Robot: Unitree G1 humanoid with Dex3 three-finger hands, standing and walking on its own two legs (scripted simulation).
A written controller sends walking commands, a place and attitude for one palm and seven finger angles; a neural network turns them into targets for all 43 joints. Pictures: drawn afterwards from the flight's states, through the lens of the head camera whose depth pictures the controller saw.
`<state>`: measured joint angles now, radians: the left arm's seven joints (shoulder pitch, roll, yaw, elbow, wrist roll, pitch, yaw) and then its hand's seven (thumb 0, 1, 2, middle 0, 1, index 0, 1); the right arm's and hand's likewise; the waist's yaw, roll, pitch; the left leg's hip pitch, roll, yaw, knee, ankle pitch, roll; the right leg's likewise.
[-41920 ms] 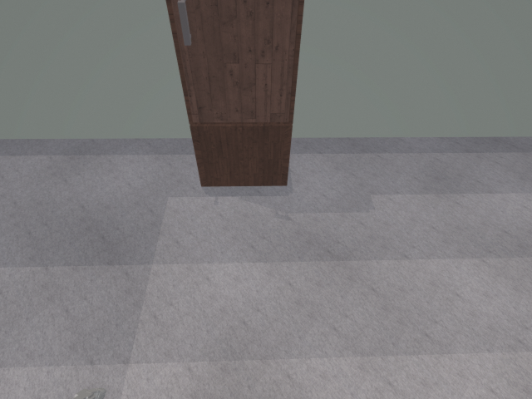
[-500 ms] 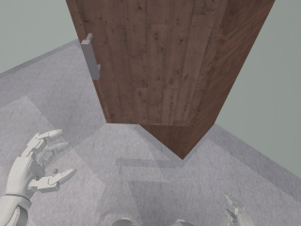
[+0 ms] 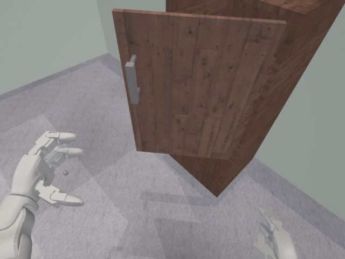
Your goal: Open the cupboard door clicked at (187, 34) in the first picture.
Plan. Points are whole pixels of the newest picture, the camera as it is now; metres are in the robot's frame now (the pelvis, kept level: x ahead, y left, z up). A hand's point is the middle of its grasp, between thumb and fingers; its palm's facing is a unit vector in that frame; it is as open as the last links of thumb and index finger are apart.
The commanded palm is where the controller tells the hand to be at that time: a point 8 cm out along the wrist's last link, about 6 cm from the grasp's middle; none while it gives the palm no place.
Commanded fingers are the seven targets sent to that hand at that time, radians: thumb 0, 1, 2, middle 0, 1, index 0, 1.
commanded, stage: raise the hand with hooked fingers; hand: left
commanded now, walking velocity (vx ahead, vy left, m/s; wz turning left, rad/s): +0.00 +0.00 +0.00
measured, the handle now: (134, 80) +0.57 +0.17 +0.10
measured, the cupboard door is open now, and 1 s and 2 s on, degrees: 41 41 41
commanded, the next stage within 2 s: move the hooked fingers beside the handle in 0.82 s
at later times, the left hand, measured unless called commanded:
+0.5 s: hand (58, 145) +0.30 +0.27 +0.12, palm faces +0.01 -1.00 -0.03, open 14.0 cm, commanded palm +0.27 +0.31 +0.12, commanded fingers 0.00 -0.50 0.30 -0.30 -1.20 -0.30 -1.20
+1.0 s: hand (72, 148) +0.30 +0.24 +0.12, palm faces +0.03 -1.00 -0.03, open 14.0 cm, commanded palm +0.28 +0.29 +0.12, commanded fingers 0.00 -0.50 0.30 -0.30 -1.20 -0.30 -1.20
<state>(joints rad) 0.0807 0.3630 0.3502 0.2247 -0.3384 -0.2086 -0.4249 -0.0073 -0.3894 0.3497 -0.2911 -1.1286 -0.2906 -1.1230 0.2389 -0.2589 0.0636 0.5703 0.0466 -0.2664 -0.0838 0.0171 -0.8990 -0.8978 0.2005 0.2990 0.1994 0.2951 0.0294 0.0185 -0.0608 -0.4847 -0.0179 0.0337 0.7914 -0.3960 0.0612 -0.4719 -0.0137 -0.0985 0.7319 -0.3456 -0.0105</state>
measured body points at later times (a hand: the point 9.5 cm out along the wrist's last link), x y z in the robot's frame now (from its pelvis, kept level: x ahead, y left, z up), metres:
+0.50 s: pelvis +0.00 +0.00 +0.01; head +0.02 +0.00 +0.46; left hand +0.29 +0.33 +0.12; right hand +0.16 -0.25 -0.06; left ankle +0.01 +0.07 -0.71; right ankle +0.02 -0.12 -0.71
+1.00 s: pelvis +0.00 -0.03 +0.01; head +0.02 -0.04 +0.46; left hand +0.29 +0.30 +0.12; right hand +0.17 -0.27 -0.07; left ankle +0.01 +0.07 -0.71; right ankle +0.02 -0.12 -0.71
